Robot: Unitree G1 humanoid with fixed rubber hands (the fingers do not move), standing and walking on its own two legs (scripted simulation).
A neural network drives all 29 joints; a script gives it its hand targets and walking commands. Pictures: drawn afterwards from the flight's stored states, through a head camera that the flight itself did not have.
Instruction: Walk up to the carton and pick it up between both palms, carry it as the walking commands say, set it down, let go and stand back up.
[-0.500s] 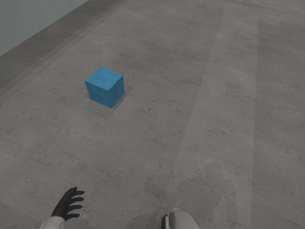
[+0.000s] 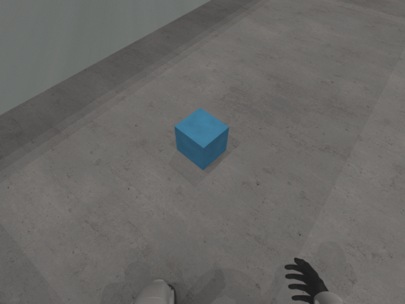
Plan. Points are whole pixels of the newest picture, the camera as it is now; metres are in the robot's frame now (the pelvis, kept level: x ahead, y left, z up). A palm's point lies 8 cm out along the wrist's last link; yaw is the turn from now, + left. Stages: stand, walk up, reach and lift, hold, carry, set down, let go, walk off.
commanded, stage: walk up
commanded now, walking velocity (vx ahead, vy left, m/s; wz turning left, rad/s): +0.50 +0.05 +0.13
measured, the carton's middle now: (201, 138) +1.04 +0.06 -0.66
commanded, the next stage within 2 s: none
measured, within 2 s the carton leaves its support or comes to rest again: neither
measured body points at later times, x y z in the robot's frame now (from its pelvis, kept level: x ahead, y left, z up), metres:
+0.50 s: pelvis +0.26 +0.00 -0.01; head +0.27 -0.01 +0.44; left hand +0.44 +0.23 -0.11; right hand +0.16 -0.24 -0.15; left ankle +0.13 +0.14 -0.74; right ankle +0.36 -0.12 -0.73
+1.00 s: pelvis +0.45 +0.05 -0.01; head +0.47 +0.06 +0.44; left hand +0.37 +0.30 -0.16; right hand +0.59 -0.18 -0.14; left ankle +0.52 +0.17 -0.74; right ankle +0.37 -0.11 -0.73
